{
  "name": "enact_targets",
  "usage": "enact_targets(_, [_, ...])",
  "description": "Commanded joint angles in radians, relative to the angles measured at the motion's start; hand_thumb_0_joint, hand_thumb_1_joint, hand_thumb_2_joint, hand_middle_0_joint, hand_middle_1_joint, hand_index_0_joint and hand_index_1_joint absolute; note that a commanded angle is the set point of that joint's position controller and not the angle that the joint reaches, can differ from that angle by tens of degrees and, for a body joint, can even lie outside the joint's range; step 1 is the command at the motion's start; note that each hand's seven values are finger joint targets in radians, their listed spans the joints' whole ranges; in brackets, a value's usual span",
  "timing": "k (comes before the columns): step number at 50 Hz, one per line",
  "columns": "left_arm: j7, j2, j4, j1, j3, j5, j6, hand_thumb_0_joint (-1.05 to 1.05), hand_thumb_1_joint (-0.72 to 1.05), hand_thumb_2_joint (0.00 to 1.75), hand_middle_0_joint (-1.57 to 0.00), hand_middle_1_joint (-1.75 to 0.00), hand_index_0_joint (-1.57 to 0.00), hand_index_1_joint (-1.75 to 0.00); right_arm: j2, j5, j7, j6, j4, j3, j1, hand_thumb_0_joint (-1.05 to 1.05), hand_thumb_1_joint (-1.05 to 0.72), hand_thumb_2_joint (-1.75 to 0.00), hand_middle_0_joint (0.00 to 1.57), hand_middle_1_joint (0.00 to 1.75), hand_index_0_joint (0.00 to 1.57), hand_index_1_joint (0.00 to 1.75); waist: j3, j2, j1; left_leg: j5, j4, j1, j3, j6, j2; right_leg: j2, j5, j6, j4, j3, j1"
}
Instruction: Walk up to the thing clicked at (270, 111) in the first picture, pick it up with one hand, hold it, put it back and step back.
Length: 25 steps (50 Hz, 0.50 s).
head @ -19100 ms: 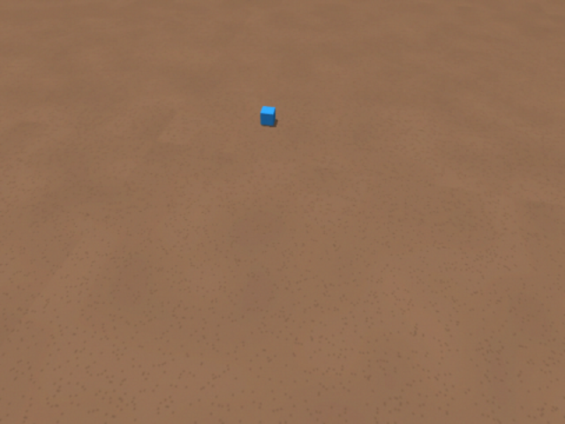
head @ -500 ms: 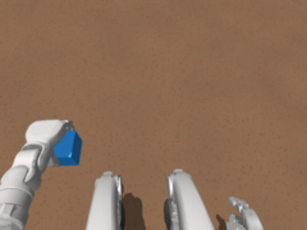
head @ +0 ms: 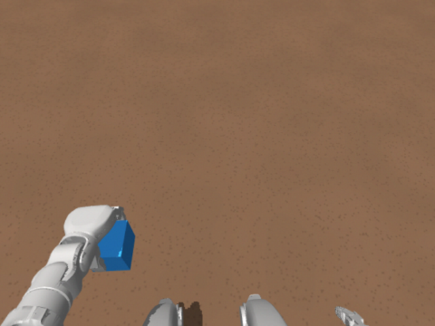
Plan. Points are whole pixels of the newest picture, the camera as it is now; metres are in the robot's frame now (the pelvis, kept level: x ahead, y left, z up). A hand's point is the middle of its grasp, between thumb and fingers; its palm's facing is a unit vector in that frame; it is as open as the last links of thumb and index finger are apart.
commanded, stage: lift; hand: left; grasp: from above
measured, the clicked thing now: (110, 246) +0.32 +0.22 -0.12
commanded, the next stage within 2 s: hold in 0.30 s
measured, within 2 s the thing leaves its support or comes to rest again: neither
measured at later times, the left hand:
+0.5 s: hand (93, 221) +0.33 +0.22 -0.02, palm faces -0.47 -0.05 -0.88, open 10.7 cm
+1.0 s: hand (89, 212) +0.34 +0.22 +0.01, palm faces -0.47 -0.03 -0.88, open 10.6 cm
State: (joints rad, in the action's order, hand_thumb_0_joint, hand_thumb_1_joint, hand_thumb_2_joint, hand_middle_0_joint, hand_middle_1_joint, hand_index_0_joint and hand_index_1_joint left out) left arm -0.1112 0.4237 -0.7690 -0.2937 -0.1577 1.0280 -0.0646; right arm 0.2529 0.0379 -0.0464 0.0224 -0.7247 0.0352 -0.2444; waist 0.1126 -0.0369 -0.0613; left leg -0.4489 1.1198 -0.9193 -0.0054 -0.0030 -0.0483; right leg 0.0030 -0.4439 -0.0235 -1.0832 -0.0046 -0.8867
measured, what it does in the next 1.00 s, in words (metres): rises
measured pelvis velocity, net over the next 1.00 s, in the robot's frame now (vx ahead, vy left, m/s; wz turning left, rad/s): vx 0.04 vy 0.00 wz -0.01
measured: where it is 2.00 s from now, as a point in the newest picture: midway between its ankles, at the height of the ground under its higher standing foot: outside the picture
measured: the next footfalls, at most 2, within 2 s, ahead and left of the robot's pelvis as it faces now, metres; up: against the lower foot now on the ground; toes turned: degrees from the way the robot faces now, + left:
none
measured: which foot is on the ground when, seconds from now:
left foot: down 0.00-1.00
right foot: down 0.00-1.00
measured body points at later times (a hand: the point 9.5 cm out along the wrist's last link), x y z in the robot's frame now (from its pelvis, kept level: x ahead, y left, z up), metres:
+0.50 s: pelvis +0.03 +0.00 +0.05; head +0.07 -0.01 +0.50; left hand +0.35 +0.22 +0.03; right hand +0.13 -0.27 -0.07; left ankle +0.05 +0.12 -0.65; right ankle +0.05 -0.14 -0.65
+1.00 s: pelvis +0.04 +0.00 +0.07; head +0.07 -0.01 +0.52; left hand +0.36 +0.22 +0.06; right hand +0.16 -0.27 -0.05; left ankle +0.05 +0.12 -0.65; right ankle +0.05 -0.14 -0.65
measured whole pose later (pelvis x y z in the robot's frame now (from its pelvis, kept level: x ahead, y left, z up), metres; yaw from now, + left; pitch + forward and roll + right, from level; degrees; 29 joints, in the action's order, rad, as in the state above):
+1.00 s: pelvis +0.04 +0.00 +0.07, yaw -1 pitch +5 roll +0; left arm -0.01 0.40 -0.69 -0.25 -0.20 1.02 -0.05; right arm 0.26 0.05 -0.04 -0.05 -0.69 0.05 -0.22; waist 0.04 -0.04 -0.02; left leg -0.31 0.65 -0.43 -0.05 0.00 -0.03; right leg 0.02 -0.31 -0.03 -0.64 0.03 -0.42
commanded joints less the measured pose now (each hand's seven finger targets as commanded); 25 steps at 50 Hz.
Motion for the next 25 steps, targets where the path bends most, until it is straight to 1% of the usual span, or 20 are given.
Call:
enact_targets(1, [-0.065, 0.231, 0.201, -0.312, 0.1, 0.003, 0.012, 0.0, 0.62, 1.02, -1.1, -0.64, -1.04, -0.72, 0.144, -0.002, -0.01, 0.032, 0.098, 0.051, -0.022, 0.0, -0.9, -0.9, 0.2, 0.3, 0.2, 0.3, 0.331, -0.023, 0.011, 0.165, -0.241, 0.34, 0.015, -0.001, 0.052, -0.038, 0.163, 0.032, 0.248, 0.001, 0.213])
enact_targets(2, [-0.066, 0.22, 0.189, -0.307, 0.094, 0.005, 0.018, 0.0, 0.61, 1.02, -1.1, -0.64, -1.03, -0.71, 0.144, -0.004, -0.008, 0.03, 0.096, 0.049, -0.024, 0.0, -0.9, -0.9, 0.2, 0.3, 0.2, 0.3, 0.323, -0.019, 0.008, 0.175, -0.255, 0.359, 0.014, 0.0, 0.051, -0.037, 0.17, 0.031, 0.258, 0.0, 0.22])
enact_targets(3, [-0.067, 0.219, 0.191, -0.307, 0.093, 0.003, 0.02, 0.0, 0.62, 1.01, -1.1, -0.63, -1.03, -0.7, 0.146, -0.002, -0.007, 0.028, 0.103, 0.053, -0.023, 0.0, -0.9, -0.9, 0.2, 0.3, 0.2, 0.3, 0.308, -0.02, 0.016, 0.172, -0.273, 0.368, 0.011, 0.0, 0.052, -0.036, 0.167, 0.032, 0.275, 0.0, 0.231])
enact_targets(5, [-0.065, 0.206, 0.185, -0.325, 0.086, 0.0, 0.027, 0.0, 0.63, 1.0, -1.1, -0.65, -1.04, -0.71, 0.144, -0.005, -0.005, 0.024, 0.093, 0.052, -0.027, 0.0, -0.9, -0.9, 0.2, 0.3, 0.2, 0.3, 0.306, -0.028, 0.007, 0.196, -0.297, 0.404, 0.015, 0.005, 0.049, -0.038, 0.185, 0.034, 0.292, 0.0, 0.243])
enact_targets(6, [-0.061, 0.2, 0.188, -0.325, 0.08, -0.002, 0.028, 0.0, 0.64, 1.0, -1.1, -0.65, -1.04, -0.71, 0.144, -0.005, -0.005, 0.025, 0.095, 0.054, -0.025, 0.0, -0.9, -0.9, 0.2, 0.3, 0.2, 0.3, 0.303, -0.038, 0.011, 0.209, -0.31, 0.424, 0.013, 0.007, 0.048, -0.038, 0.195, 0.034, 0.301, 0.0, 0.262])
enact_targets(7, [-0.061, 0.201, 0.17, -0.294, 0.082, 0.0, 0.033, 0.0, 0.65, 0.98, -1.11, -0.64, -1.05, -0.7, 0.144, -0.005, -0.005, 0.021, 0.095, 0.056, -0.026, 0.0, -0.9, -0.9, 0.2, 0.3, 0.2, 0.3, 0.303, -0.026, 0.014, 0.231, -0.316, 0.438, 0.01, 0.005, 0.049, -0.037, 0.218, 0.033, 0.317, 0.004, 0.278])
enact_targets(9, [-0.054, 0.184, 0.182, -0.308, 0.064, -0.007, 0.036, 0.0, 0.64, 1.0, -1.12, -0.63, -1.06, -0.69, 0.141, -0.003, -0.005, 0.017, 0.101, 0.055, -0.026, 0.0, -0.9, -0.9, 0.2, 0.3, 0.2, 0.3, 0.29, -0.005, 0.005, 0.252, -0.332, 0.453, 0.004, 0.0, 0.053, -0.033, 0.247, 0.027, 0.348, 0.01, 0.317])
enact_targets(11, [-0.045, 0.172, 0.181, -0.284, 0.06, -0.011, 0.039, 0.0, 0.66, 1.01, -1.12, -0.65, -1.06, -0.71, 0.141, -0.004, -0.004, 0.014, 0.1, 0.057, -0.026, 0.0, -0.9, -0.9, 0.2, 0.3, 0.2, 0.3, 0.288, -0.008, 0.011, 0.28, -0.353, 0.484, 0.002, 0.002, 0.054, -0.032, 0.272, 0.027, 0.366, 0.01, 0.34])
enact_targets(12, [-0.043, 0.185, 0.189, -0.307, 0.069, -0.016, 0.035, 0.0, 0.66, 1.02, -1.12, -0.66, -1.07, -0.72, 0.145, -0.005, -0.004, 0.013, 0.101, 0.061, -0.024, 0.0, -0.9, -0.9, 0.2, 0.3, 0.2, 0.3, 0.294, -0.02, 0.011, 0.287, -0.36, 0.507, 0.0, 0.004, 0.053, -0.031, 0.271, 0.027, 0.376, 0.007, 0.35])
enact_targets(13, [-0.039, 0.178, 0.175, -0.282, 0.066, -0.016, 0.037, 0.0, 0.67, 1.04, -1.13, -0.67, -1.07, -0.73, 0.142, -0.005, -0.004, 0.011, 0.1, 0.058, -0.028, 0.0, -0.9, -0.9, 0.2, 0.3, 0.2, 0.3, 0.282, 0.005, 0.009, 0.303, -0.372, 0.512, 0.003, 0.003, 0.05, -0.033, 0.285, 0.027, 0.383, 0.005, 0.357])
enact_targets(15, [-0.034, 0.175, 0.185, -0.306, 0.056, -0.012, 0.033, 0.0, 0.68, 1.04, -1.13, -0.67, -1.08, -0.73, 0.142, -0.004, -0.005, 0.008, 0.106, 0.058, -0.017, 0.0, -0.9, -0.9, 0.2, 0.3, 0.2, 0.3, 0.258, -0.004, 0.005, 0.295, -0.389, 0.517, -0.003, 0.001, 0.054, -0.032, 0.281, 0.026, 0.405, 0.009, 0.369])
enact_targets(16, [-0.034, 0.183, 0.189, -0.302, 0.064, -0.012, 0.031, 0.0, 0.69, 1.05, -1.14, -0.68, -1.08, -0.74, 0.139, -0.004, -0.006, 0.006, 0.105, 0.056, -0.018, 0.0, -0.9, -0.9, 0.2, 0.3, 0.2, 0.3, 0.254, -0.002, 0.01, 0.288, -0.397, 0.512, -0.003, 0.0, 0.057, -0.031, 0.278, 0.025, 0.414, 0.012, 0.383])
enact_targets(18, [-0.028, 0.186, 0.193, -0.301, 0.061, -0.007, 0.027, 0.0, 0.7, 1.05, -1.15, -0.67, -1.1, -0.73, 0.139, -0.003, -0.007, 0.004, 0.11, 0.056, -0.009, 0.0, -0.9, -0.9, 0.2, 0.3, 0.2, 0.3, 0.236, -0.002, 0.017, 0.281, -0.418, 0.521, -0.008, 0.0, 0.058, -0.03, 0.27, 0.027, 0.431, 0.013, 0.389])
enact_targets(19, [-0.025, 0.191, 0.199, -0.31, 0.067, -0.006, 0.023, 0.0, 0.7, 1.04, -1.14, -0.68, -1.1, -0.73, 0.14, -0.003, -0.006, 0.004, 0.114, 0.058, -0.006, 0.0, -0.9, -0.9, 0.2, 0.3, 0.2, 0.3, 0.24, -0.008, 0.012, 0.281, -0.426, 0.53, -0.008, 0.001, 0.059, -0.031, 0.268, 0.028, 0.435, 0.014, 0.398])
enact_targets(20, [-0.025, 0.201, 0.205, -0.305, 0.078, -0.008, 0.021, 0.0, 0.7, 1.05, -1.14, -0.69, -1.1, -0.73, 0.141, -0.003, -0.006, 0.003, 0.112, 0.059, 0.0, 0.0, -0.9, -0.9, 0.2, 0.3, 0.2, 0.3, 0.246, -0.015, 0.024, 0.291, -0.435, 0.549, -0.008, 0.003, 0.058, -0.031, 0.271, 0.029, 0.439, 0.01, 0.415])
enact_targets(21, [-0.022, 0.187, 0.207, -0.301, 0.066, -0.006, 0.021, 0.0, 0.67, 1.03, -1.11, -0.67, -1.06, -0.72, 0.139, -0.003, -0.006, 0.002, 0.114, 0.057, 0.001, 0.0, -0.9, -0.9, 0.2, 0.3, 0.2, 0.3, 0.244, -0.023, 0.015, 0.304, -0.442, 0.56, -0.006, 0.006, 0.057, -0.032, 0.279, 0.031, 0.437, 0.009, 0.409])
enact_targets(22, [-0.019, 0.195, 0.22, -0.311, 0.068, -0.001, 0.02, 0.0, 0.64, 1.01, -1.09, -0.65, -1.04, -0.7, 0.143, -0.001, -0.006, 0.0, 0.119, 0.06, 0.004, 0.0, -0.9, -0.9, 0.2, 0.3, 0.2, 0.3, 0.252, -0.028, 0.021, 0.317, -0.45, 0.583, -0.008, 0.006, 0.056, -0.033, 0.289, 0.033, 0.443, 0.008, 0.415])
enact_targets(23, [-0.016, 0.191, 0.206, -0.3, 0.061, 0.008, 0.022, 0.0, 0.63, 1.01, -1.08, -0.66, -1.03, -0.71, 0.144, 0.0, -0.007, -0.003, 0.12, 0.058, 0.006, 0.0, -0.9, -0.9, 0.2, 0.3, 0.2, 0.3, 0.245, -0.02, 0.018, 0.33, -0.451, 0.588, -0.01, 0.004, 0.056, -0.033, 0.302, 0.031, 0.451, 0.01, 0.417])
enact_targets(24, [-0.014, 0.192, 0.225, -0.325, 0.061, 0.006, 0.02, 0.0, 0.61, 1.0, -1.06, -0.67, -1.02, -0.71, 0.145, -0.001, -0.007, -0.005, 0.121, 0.058, 0.004, 0.0, -0.9, -0.9, 0.2, 0.3, 0.2, 0.3, 0.25, -0.013, 0.015, 0.334, -0.456, 0.594, -0.004, 0.005, 0.054, -0.035, 0.301, 0.031, 0.454, 0.006, 0.43])
enact_targets(25, [-0.012, 0.203, 0.228, -0.318, 0.071, 0.007, 0.019, 0.0, 0.62, 0.98, -1.05, -0.67, -1.01, -0.71, 0.144, -0.001, -0.007, -0.006, 0.117, 0.059, 0.006, 0.0, -0.9, -0.9, 0.2, 0.3, 0.2, 0.3, 0.25, -0.012, 0.02, 0.342, -0.464, 0.597, -0.003, 0.006, 0.054, -0.036, 0.307, 0.032, 0.455, 0.006, 0.439])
